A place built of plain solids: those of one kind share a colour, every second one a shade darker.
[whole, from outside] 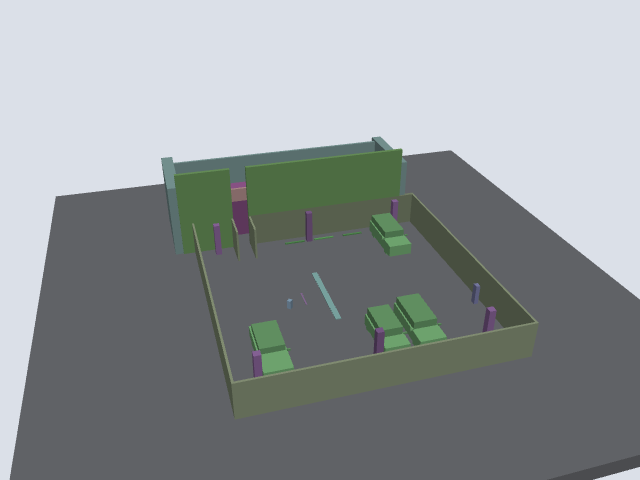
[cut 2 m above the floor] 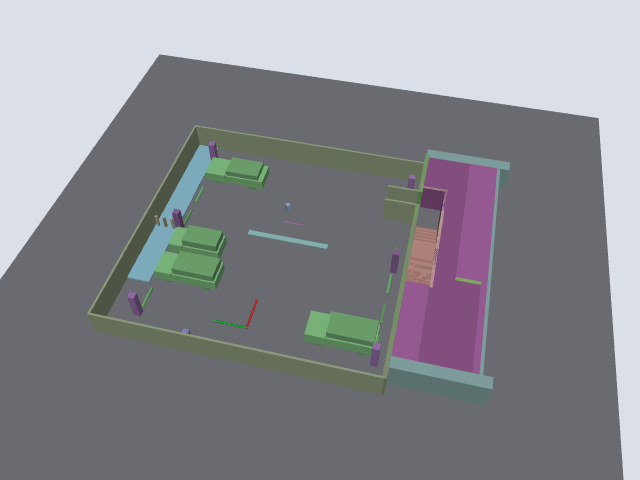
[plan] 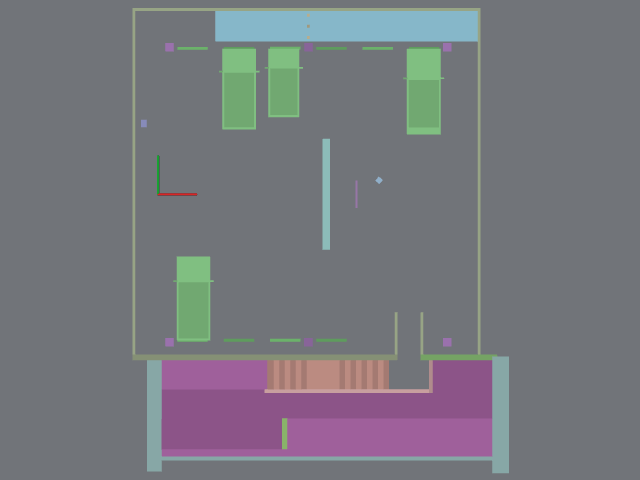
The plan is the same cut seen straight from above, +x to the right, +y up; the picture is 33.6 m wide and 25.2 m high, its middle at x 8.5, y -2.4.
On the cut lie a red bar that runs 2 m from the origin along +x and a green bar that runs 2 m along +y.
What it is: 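The pedestrian entrance of an underground car park of the 2000s; a paved forecourt at street level 3.05 m over the deck; an open stair well of 18 risers of 0.169 m and treads of 0.29 m, 1.52 m wide, two flights in line with a mid landing, along the facade; open to the sky, a lobby into the deck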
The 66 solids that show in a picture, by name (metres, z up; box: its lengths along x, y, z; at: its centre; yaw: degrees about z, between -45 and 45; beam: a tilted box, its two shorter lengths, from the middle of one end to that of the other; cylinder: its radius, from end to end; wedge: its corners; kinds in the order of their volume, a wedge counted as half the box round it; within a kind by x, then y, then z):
{
 "paving_1": {"box": [5.6, 1.53, 3.1], "at": [2.98, -9.48, 1.5]},
 "paving_2": {"box": [6.34, 1.62, 3.1], "at": [3.35, -12.57, 1.5]},
 "paving_3": {"box": [17.37, 0.4, 3.1], "at": [8.87, -13.57, 1.5]},
 "paving_4": {"box": [17.37, 1.54, 3.1], "at": [8.87, -11.0, 1.5]},
 "paving_5": {"box": [10.79, 1.62, 3.1], "at": [12.16, -12.57, 1.5]},
 "paving_6": {"box": [3.33, 1.53, 3.1], "at": [15.89, -9.48, 1.5]},
 "stair_step_1": {"box": [0.34, 1.54, 2.93], "at": [5.9, -9.47, 1.41]},
 "stair_step_2": {"box": [0.63, 1.54, 2.76], "at": [6.04, -9.47, 1.33]},
 "stair_step_3": {"box": [0.92, 1.54, 2.59], "at": [6.19, -9.47, 1.25]},
 "stair_step_4": {"box": [1.21, 1.54, 2.42], "at": [6.33, -9.47, 1.16]},
 "stair_step_5": {"box": [1.5, 1.54, 2.25], "at": [6.48, -9.47, 1.08]},
 "stair_step_6": {"box": [1.78, 1.54, 2.08], "at": [6.62, -9.47, 0.99]},
 "stair_step_7": {"box": [2.07, 1.54, 1.91], "at": [6.77, -9.47, 0.91]},
 "stair_step_8": {"box": [3.79, 1.54, 1.74], "at": [7.63, -9.47, 0.82]},
 "stair_step_9": {"box": [4.08, 1.54, 1.57], "at": [7.77, -9.47, 0.74]},
 "stair_step_10": {"box": [4.37, 1.54, 1.41], "at": [7.92, -9.47, 0.65]},
 "stair_step_11": {"box": [4.66, 1.54, 1.24], "at": [8.06, -9.47, 0.57]},
 "stair_step_12": {"box": [4.95, 1.54, 1.07], "at": [8.2, -9.47, 0.48]},
 "stair_step_13": {"box": [5.24, 1.54, 0.9], "at": [8.35, -9.47, 0.4]},
 "stair_step_14": {"box": [5.53, 1.54, 0.73], "at": [8.49, -9.47, 0.31]},
 "stair_step_15": {"box": [5.82, 1.54, 0.56], "at": [8.64, -9.47, 0.23]},
 "stair_step_16": {"box": [6.11, 1.54, 0.39], "at": [8.78, -9.47, 0.14]},
 "stair_step_17": {"box": [6.39, 1.54, 0.22], "at": [8.93, -9.47, 0.06]},
 "boundary_1": {"box": [0.78, 6.04, 5.53], "at": [-0.2, -11.53, 2.71]},
 "boundary_2": {"box": [17.81, 0.22, 5.41], "at": [8.87, -13.87, 2.65]},
 "boundary_3": {"box": [0.88, 6.14, 5.66], "at": [17.98, -11.58, 2.78]},
 "wall_1": {"box": [0.15, 18.34, 2.61], "at": [-1.27, 0.6, 1.25]},
 "wall_2": {"box": [13.92, 0.3, 2.61], "at": [5.61, -8.56, 1.25]},
 "wall_3": {"box": [18.28, 0.15, 2.61], "at": [7.79, 9.7, 1.25]},
 "wall_4": {"box": [0.15, 2.22, 2.58], "at": [12.49, -7.3, 1.24]},
 "wall_5": {"box": [0.15, 2.22, 2.58], "at": [13.85, -7.3, 1.24]},
 "wall_6": {"box": [0.15, 18.34, 2.61], "at": [16.86, 0.6, 1.25]},
 "facade_1": {"box": [12.64, 0.3, 6.68], "at": [6.25, -8.56, 3.29]},
 "facade_2": {"box": [4.03, 0.3, 6.68], "at": [15.79, -8.56, 3.29]},
 "car_1": {"box": [1.57, 2.97, 0.54], "at": [1.86, -6.09, 1.31]},
 "car_2": {"box": [1.77, 4.41, 0.87], "at": [1.86, -5.47, 0.61]},
 "car_3": {"box": [1.57, 2.86, 0.52], "at": [4.26, 4.95, 1.2]},
 "car_4": {"box": [1.77, 4.25, 0.76], "at": [4.26, 5.53, 0.56]},
 "car_5": {"box": [1.43, 2.45, 0.55], "at": [6.6, 5.38, 1.23]},
 "car_6": {"box": [1.63, 3.6, 0.77], "at": [6.6, 5.84, 0.57]},
 "car_7": {"box": [1.59, 2.5, 0.42], "at": [13.95, 4.75, 1.12]},
 "car_8": {"box": [1.79, 4.51, 0.73], "at": [13.95, 5.39, 0.55]},
 "rim_guard_1": {"box": [6.74, 0.2, 4.17], "at": [8.95, -10.34, 2.03]},
 "rim_guard_2": {"box": [2.5, 0.2, 4.17], "at": [13.17, -10.34, 2.03]},
 "rim_guard_3": {"box": [0.2, 1.72, 4.17], "at": [14.32, -9.57, 2.03]},
 "walkway_1": {"box": [13.78, 1.61, 0.16], "at": [9.89, 8.82, 0.03]},
 "column_1": {"box": [0.45, 0.45, 2.58], "at": [0.6, -7.76, 1.24]},
 "column_2": {"box": [0.45, 0.45, 2.58], "at": [0.6, 7.71, 1.24]},
 "column_3": {"box": [0.45, 0.45, 2.58], "at": [7.89, -7.76, 1.24]},
 "column_4": {"box": [0.45, 0.45, 2.58], "at": [7.89, 7.71, 1.24]},
 "column_5": {"box": [0.45, 0.45, 2.58], "at": [15.18, -7.76, 1.24]},
 "column_6": {"box": [0.45, 0.45, 2.58], "at": [15.18, 7.71, 1.24]},
 "drain_bed_1": {"box": [0.27, 1.62, 2.56], "at": [6.64, -12.57, 1.23]},
 "wheelstop_1": {"box": [1.6, 0.15, 0.15], "at": [1.81, 7.67, 0.03]},
 "wheelstop_2": {"box": [1.6, 0.15, 0.15], "at": [4.25, -7.67, 0.03]},
 "wheelstop_3": {"box": [1.6, 0.15, 0.15], "at": [4.25, 7.67, 0.03]},
 "wheelstop_4": {"box": [1.6, 0.15, 0.15], "at": [6.67, -7.67, 0.03]},
 "wheelstop_5": {"box": [1.6, 0.15, 0.15], "at": [6.67, 7.67, 0.03]},
 "wheelstop_6": {"box": [1.6, 0.15, 0.15], "at": [9.11, -7.67, 0.03]},
 "wheelstop_7": {"box": [1.6, 0.15, 0.15], "at": [9.11, 7.67, 0.03]},
 "wheelstop_8": {"box": [1.6, 0.15, 0.15], "at": [11.54, 7.67, 0.03]},
 "wheelstop_9": {"box": [1.6, 0.15, 0.15], "at": [13.96, 7.67, 0.03]},
 "hump_1": {"box": [0.4, 5.83, 0.12], "at": [8.83, 0.0, 0.01]},
 "pay_station_1": {"box": [0.3, 0.4, 1.5], "at": [-0.75, 3.71, 0.7]},
 "wet_floor_sign_1": {"box": [0.29, 0.29, 0.67], "at": [11.6, 0.73, 0.28], "yaw": -43.1},
 "cable_cover_1": {"box": [0.11, 1.44, 0.07], "at": [10.42, 0.0, -0.02]}
}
